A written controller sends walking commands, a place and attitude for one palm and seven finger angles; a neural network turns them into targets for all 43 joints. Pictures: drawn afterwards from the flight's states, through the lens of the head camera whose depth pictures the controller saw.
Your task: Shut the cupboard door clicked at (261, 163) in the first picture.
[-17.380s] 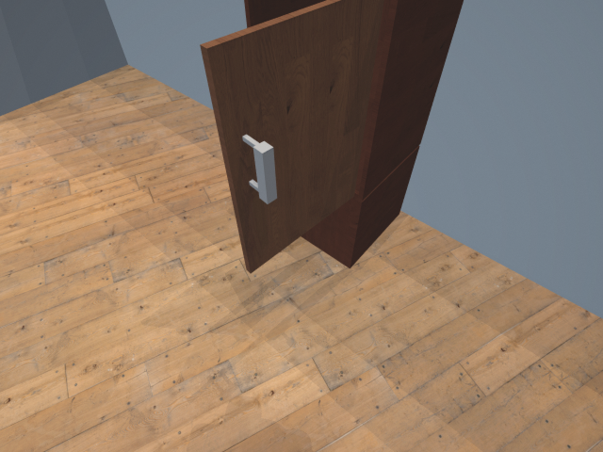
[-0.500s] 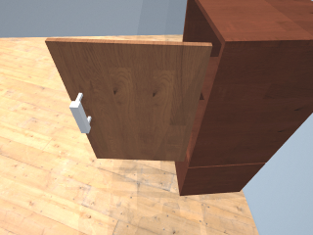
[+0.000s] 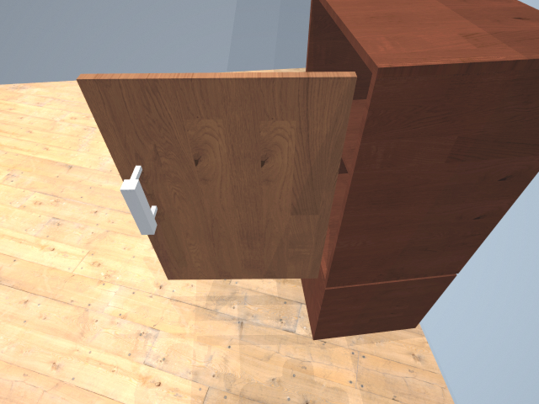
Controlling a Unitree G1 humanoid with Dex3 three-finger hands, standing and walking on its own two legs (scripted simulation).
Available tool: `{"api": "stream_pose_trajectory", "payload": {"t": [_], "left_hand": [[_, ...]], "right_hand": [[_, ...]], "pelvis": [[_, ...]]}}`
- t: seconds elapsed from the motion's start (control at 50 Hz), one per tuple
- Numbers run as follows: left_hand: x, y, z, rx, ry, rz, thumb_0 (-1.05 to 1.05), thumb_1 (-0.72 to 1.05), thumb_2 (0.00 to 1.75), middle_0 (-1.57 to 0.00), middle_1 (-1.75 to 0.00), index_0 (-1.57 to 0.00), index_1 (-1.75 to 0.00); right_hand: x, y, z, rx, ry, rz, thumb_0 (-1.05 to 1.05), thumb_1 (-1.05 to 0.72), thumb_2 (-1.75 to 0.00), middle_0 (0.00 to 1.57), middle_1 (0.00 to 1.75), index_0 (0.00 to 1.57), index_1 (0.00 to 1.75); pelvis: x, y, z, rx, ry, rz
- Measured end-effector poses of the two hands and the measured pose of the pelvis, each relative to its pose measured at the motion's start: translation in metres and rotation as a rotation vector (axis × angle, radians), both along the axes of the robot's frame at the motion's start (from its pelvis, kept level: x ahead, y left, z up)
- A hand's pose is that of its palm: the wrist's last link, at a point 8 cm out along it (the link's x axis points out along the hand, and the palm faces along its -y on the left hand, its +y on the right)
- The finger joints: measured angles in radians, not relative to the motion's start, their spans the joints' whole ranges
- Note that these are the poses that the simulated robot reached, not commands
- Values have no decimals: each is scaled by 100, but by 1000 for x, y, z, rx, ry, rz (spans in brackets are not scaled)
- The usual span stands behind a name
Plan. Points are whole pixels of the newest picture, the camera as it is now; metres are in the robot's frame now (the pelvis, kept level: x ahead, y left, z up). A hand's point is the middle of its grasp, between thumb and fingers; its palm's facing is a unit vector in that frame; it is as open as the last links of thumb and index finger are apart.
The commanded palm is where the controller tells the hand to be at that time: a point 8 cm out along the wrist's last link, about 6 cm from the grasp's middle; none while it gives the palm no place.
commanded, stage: look again from close up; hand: left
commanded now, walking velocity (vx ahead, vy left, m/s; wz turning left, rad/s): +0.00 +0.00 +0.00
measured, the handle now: (143, 200) +0.48 +0.27 +0.02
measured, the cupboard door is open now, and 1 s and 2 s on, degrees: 84 84 84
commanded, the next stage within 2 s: raise the hand and make a fist in 0.26 s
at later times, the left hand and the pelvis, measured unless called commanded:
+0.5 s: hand out of the picture +0.13 +0.23 -0.08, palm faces +0.21 -0.96 -0.21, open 7.2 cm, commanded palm +0.10 +0.25 -0.06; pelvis +0.00 +0.04 +0.00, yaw +1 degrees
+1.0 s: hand (136, 402) +0.14 +0.18 -0.01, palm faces +0.07 -1.00 -0.05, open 5.1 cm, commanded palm +0.11 +0.24 -0.03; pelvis -0.06 +0.00 -0.11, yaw +4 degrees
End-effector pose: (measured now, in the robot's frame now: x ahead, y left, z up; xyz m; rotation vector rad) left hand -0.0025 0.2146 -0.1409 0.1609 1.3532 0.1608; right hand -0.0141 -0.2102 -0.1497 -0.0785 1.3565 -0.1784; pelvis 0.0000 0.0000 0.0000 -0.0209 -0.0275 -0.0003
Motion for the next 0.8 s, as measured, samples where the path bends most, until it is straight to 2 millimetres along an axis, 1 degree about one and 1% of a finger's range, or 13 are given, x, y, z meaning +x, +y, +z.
{"api": "stream_pose_trajectory", "payload": {"t": [0.08,0.16,0.28,0.38,0.4,0.42,0.48,0.54,0.6,0.64,0.7,0.74,0.8], "left_hand": [[16,16,4,11,-49,-13,1,91,90,-20,-30,-20,-30],[22,28,8,15,-63,-24,1,92,90,-20,-30,-20,-30],[14,36,6,3,-17,-22,1,92,90,-20,-30,-20,-30],[2,35,1,-19,34,-17,1,91,90,-20,-30,-20,-30],[9,40,4,-18,-7,42,1,92,90,-20,-30,-20,-30],[25,48,15,6,-110,62,2,92,90,-20,-30,-20,-30],[88,63,67,67,-521,59,3,94,90,-21,-31,-21,-31],[148,57,118,63,-864,15,3,93,90,-23,-34,-23,-34],[182,38,147,-41,-1155,-30,2,93,90,-26,-38,-26,-38],[183,23,148,-150,-1306,-54,1,92,90,-29,-41,-29,-41],[159,9,124,-246,-1393,-97,1,91,90,-34,-46,-34,-46],[135,9,97,-236,-1329,-111,1,91,90,-38,-50,-38,-50],[97,22,66,-146,-1182,-93,1,90,90,-43,-56,-43,-55]], "right_hand": [[-9,16,2,14,9,16,1,-92,-90,20,30,20,30],[-17,31,2,34,33,25,1,-91,-90,20,30,20,30],[-21,43,4,38,65,31,1,-91,-90,20,30,20,30],[-15,43,6,17,75,36,1,-90,-90,20,30,20,30],[-10,41,9,-4,37,38,1,-90,-90,20,30,20,30],[-1,36,13,-39,-33,41,1,-91,-90,20,30,20,30],[28,16,24,-106,-248,63,3,-92,-90,20,30,20,30],[68,-2,30,-133,-444,99,3,-92,-90,20,30,20,30],[110,-13,43,-158,-614,124,2,-92,-90,20,30,20,30],[136,-17,55,-175,-704,153,2,-91,-90,20,30,20,30],[170,-19,68,-199,-798,233,2,-91,-90,20,30,20,30],[190,-17,70,-207,-845,293,2,-91,-90,20,30,20,30],[216,-8,62,-187,-894,371,1,-90,-90,20,30,20,30]], "pelvis": [[-1,9,2,10,2,-9],[-2,18,4,17,9,-14],[0,29,5,21,15,-17],[3,36,4,14,19,-18],[2,36,3,12,20,-13],[1,36,1,15,23,-11],[1,40,-3,31,34,-1],[-3,44,-9,27,54,34],[-11,43,-20,19,109,29],[-16,38,-30,23,149,13],[-23,27,-50,25,192,8],[-29,22,-64,19,212,15],[-37,16,-82,1,238,35]]}}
